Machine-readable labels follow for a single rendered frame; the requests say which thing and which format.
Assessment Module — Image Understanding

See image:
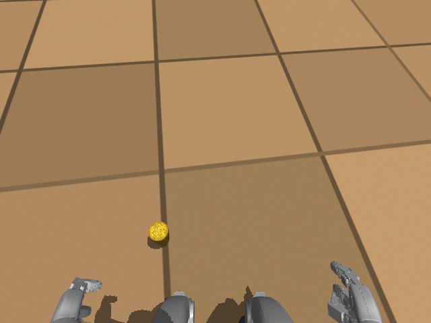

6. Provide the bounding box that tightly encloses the right robot hand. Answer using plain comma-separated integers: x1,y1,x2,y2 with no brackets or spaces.
327,261,382,323

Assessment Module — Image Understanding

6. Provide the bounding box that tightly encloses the cup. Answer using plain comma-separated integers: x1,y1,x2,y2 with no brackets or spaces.
148,221,170,246

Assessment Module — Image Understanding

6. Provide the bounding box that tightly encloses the left robot hand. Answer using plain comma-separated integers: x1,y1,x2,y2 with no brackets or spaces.
51,277,102,323

